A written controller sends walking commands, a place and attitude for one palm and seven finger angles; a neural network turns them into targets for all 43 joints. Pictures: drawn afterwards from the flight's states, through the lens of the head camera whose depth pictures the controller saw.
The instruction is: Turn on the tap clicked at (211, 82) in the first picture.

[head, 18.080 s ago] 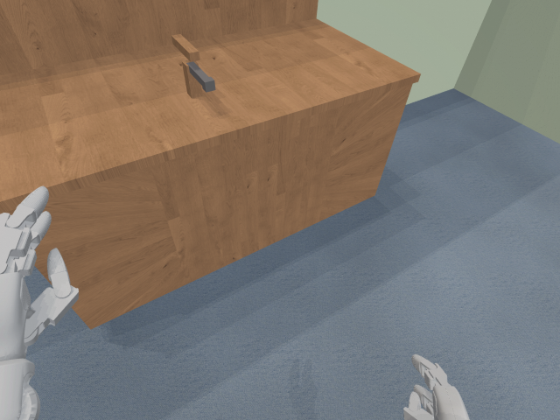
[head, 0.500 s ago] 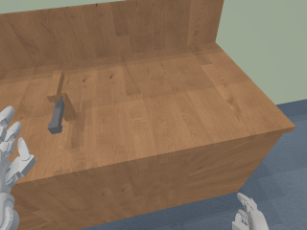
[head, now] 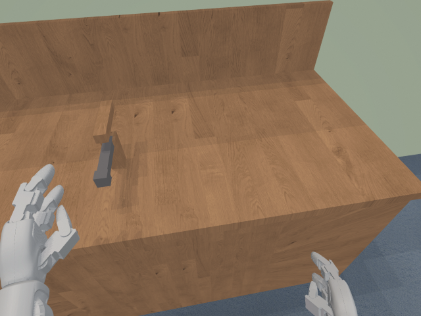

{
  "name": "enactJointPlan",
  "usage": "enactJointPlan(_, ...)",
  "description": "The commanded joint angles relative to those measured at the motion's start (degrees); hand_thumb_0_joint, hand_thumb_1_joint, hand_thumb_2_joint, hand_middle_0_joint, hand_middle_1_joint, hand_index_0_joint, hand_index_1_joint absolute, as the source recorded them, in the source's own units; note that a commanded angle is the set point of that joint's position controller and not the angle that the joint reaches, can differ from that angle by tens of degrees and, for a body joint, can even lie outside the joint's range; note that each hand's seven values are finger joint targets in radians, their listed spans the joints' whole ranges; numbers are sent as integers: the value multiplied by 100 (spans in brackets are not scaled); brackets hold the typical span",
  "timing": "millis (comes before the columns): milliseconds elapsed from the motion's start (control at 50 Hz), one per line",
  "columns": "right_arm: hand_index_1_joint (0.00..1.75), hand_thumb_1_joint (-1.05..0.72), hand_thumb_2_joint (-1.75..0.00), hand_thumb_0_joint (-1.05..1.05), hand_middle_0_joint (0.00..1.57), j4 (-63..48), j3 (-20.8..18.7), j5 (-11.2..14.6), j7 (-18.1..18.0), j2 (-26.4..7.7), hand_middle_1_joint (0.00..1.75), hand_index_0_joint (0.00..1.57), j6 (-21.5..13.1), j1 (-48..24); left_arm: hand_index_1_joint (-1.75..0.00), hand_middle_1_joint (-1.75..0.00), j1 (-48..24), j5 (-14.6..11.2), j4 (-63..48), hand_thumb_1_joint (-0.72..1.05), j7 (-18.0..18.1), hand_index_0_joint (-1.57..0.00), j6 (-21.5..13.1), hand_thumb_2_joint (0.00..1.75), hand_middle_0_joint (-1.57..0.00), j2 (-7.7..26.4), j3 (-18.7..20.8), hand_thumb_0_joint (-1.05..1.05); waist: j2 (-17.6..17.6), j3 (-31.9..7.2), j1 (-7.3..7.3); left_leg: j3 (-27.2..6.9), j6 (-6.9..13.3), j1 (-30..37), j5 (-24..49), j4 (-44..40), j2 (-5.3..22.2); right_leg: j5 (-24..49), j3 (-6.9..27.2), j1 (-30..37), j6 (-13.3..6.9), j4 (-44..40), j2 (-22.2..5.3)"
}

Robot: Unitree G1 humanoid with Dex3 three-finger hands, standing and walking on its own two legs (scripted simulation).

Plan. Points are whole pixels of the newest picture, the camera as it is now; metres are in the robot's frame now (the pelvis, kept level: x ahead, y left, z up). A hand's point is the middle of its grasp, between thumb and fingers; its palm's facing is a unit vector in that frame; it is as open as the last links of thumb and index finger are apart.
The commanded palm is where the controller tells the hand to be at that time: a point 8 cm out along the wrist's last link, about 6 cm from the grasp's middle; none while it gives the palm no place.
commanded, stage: turn the palm inward beside the body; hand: left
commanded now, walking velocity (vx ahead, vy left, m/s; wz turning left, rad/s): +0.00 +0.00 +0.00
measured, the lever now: (102, 178) +0.35 +0.29 +0.06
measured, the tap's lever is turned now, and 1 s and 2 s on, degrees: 0 0 0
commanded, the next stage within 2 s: reach beside the lever's end, fingers flat in 0.82 s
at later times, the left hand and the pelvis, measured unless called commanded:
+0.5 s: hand (81, 254) +0.16 +0.21 +0.14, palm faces +0.47 -0.87 -0.11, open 7.4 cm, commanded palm +0.11 +0.25 +0.15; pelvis -0.02 -0.02 +0.00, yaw +1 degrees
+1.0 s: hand (96, 249) +0.17 +0.19 +0.13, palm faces +0.48 -0.87 -0.11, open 7.4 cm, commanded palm +0.12 +0.24 +0.14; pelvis -0.01 -0.03 +0.00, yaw +1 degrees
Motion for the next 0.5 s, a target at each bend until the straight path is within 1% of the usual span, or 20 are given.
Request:
enactJointPlan(0, 30, -90, -90, 0, 20, -942, -241, 23, -84, -684, 30, 20, -319, -673, -30, -30, -435, 127, -1559, 90, 168, -20, -389, 90, -20, 852, 420, 0, 229, -433, -32, -123, -81, 18, 1480, -769, 196, 647, -100, 342, -60, -472, -8)
enactJointPlan(20, 30, -90, -90, 0, 20, -947, -241, 10, -73, -668, 30, 20, -308, -605, -30, -30, -409, 146, -1553, 90, 190, -20, -388, 90, -20, 777, 327, 0, 161, -455, -54, -136, -89, 2, 1407, -773, 196, 579, -111, 304, -64, -474, -9)
enactJointPlan(60, 30, -90, -90, 0, 20, -952, -233, 6, -77, -678, 30, 20, -296, -649, -30, -30, -311, 79, -1529, 90, 199, -20, -345, 90, -20, 714, 296, 0, 167, -426, -60, -134, -82, -50, 1281, -768, 187, 526, -120, 311, -57, -490, -9)
enactJointPlan(80, 30, -90, -90, 0, 20, -959, -234, 3, -83, -681, 30, 20, -298, -667, -30, -30, -239, 45, -1486, 90, 209, -20, -321, 90, -20, 757, 358, 0, 127, -408, -27, -135, -77, -79, 1210, -774, 185, 493, -108, 334, -59, -512, -10)
enactJointPlan(100, 30, -90, -90, 0, 20, -940, -210, 16, -100, -665, 30, 20, -283, -756, -30, -30, -178, 58, -1459, 90, 239, -20, -281, 90, -20, 802, 432, 0, 171, -326, -15, -131, -60, -124, 1080, -800, 170, 419, -99, 321, -57, -536, -1)
enactJointPlan(120, 30, -90, -90, 0, 20, -949, -214, 17, -95, -660, 30, 20, -268, -674, -30, -30, -199, 22, -1461, 90, 241, -20, -269, 90, -20, 642, 319, 0, -30, -369, -60, -148, -70, -149, 1069, -803, 174, 411, -127, 321, -55, -521, 3)
enactJointPlan(160, 30, -90, -90, 0, 20, -976, -215, 24, -104, -675, 30, 20, -276, -731, -30, -30, -149, -46, -1463, 90, 230, -20, -217, 90, -20, 630, 292, 0, -14, -336, -48, -138, -31, -180, 878, -801, 163, 305, -103, 310, -40, -572, -4)
enactJointPlan(200, 30, -90, -90, 0, 20, -960, -192, 30, -119, -664, 30, 20, -290, -796, -30, -30, -85, -57, -1497, 90, 271, -20, -177, 90, -20, 711, 395, 0, 119, -270, -10, -141, -26, -227, 755, -811, 145, 220, -79, 305, -49, -591, 0)
enactJointPlan(220, 30, -90, -90, 0, 20, -968, -197, 32, -112, -656, 30, 20, -292, -747, -30, -30, -165, -57, -1583, 90, 270, -20, -192, 90, -20, 584, 239, 0, 165, -314, -69, -113, -10, -198, 742, -781, 133, 214, -66, 285, -50, -605, -16)
enactJointPlan(240, 30, -90, -90, 0, 20, -984, -199, 31, -116, -669, 30, 20, -306, -733, -30, -30, -141, -92, -1536, 90, 288, -20, -175, 90, -20, 658, 308, 0, 7, -268, -56, -128, 13, -265, 662, -779, 140, 163, -69, 293, -34, -625, -16)
enactJointPlan(260, 30, -90, -90, 0, 20, -981, -206, 26, -116, -673, 30, 20, -321, -767, -30, -30, -201, -104, -1626, 90, 295, -20, -188, 90, -20, 637, 272, 0, 53, -315, -79, -103, 38, -229, 630, -747, 128, 134, -46, 287, -26, -659, -25)
enactJointPlan(280, 30, -90, -90, 0, 20, -974, -203, 28, -127, -687, 30, 20, -336, -750, -30, -30, -216, -134, -1576, 90, 310, -20, -186, 90, -20, 671, 298, 0, -143, -264, -91, -124, 57, -295, 545, -743, 125, 54, -40, 277, -11, -683, -23)
enactJointPlan(300, 30, -90, -90, 0, 20, -945, -183, 53, -138, -668, 30, 20, -341, -829, -30, -30, -244, -87, -1612, 90, 336, -20, -176, 90, -20, 735, 345, 0, 14, -177, -76, -120, 69, -305, 395, -755, 111, -78, -12, 231, -18, -712, -14)
enactJointPlan(320, 30, -90, -90, 0, 20, -962, -185, 54, -135, -663, 30, 20, -345, -762, -30, -30, -278, -102, -1577, 90, 344, -20, -172, 90, -20, 638, 264, 0, -104, -152, -108, -124, 74, -366, 236, -776, 102, -206, -8, 211, -7, -727, -27)
enactJointPlan(340, 30, -90, -90, 0, 20, -972, -185, 53, -131, -663, 30, 20, -369, -807, -30, -30, -233, -124, -1574, 90, 340, -20, -162, 90, -20, 631, 249, 0, 58, -113, -98, -99, 93, -352, 158, -757, 90, -261, 25, 191, -7, -774, -38)
enactJointPlan(360, 30, -90, -90, 0, 20, -968, -176, 55, -138, -680, 30, 20, -379, -786, -30, -30, -251, -153, -1547, 90, 342, -20, -134, 90, -20, 664, 273, 0, -107, -88, -102, -121, 108, -417, 103, -758, 82, -321, 30, 212, 4, -796, -43)
enactJointPlan(380, 30, -90, -90, 0, 20, -959, -186, 55, -143, -681, 30, 20, -392, -819, -30, -30, -257, -173, -1568, 90, 339, -20, -106, 90, -20, 667, 279, 0, -22, -160, -89, -87, 119, -382, 86, -729, 69, -355, 64, 241, 8, -830, -56)
enactJointPlan(400, 30, -90, -90, 0, 20, -928, -167, 76, -160, -664, 30, 20, -391, -859, -30, -30, -222, -172, -1511, 90, 360, -20, -49, 90, -20, 720, 364, 0, -56, -45, -77, -85, 129, -430, -40, -736, 58, -482, 87, 230, 17, -888, -54)
enactJointPlan(420, 30, -90, -90, 0, 20, -957, -170, 72, -162, -661, 30, 20, -396, -819, -30, -30, -247, -194, -1543, 90, 339, -20, -26, 90, -20, 607, 247, 0, -120, -102, -103, -62, 142, -439, -33, -715, 38, -505, 117, 254, 28, -913, -71)
enactJointPlan(480, 30, -90, -90, 0, 20, -963, -198, 58, -152, -689, 30, 20, -416, -787, -30, -30, -126, -214, -1544, 90, 330, -20, 22, 90, -20, 663, 287, 0, -180, -191, -85, -9, 166, -406, 231, -604, 44, -338, 168, 345, 38, -966, -91)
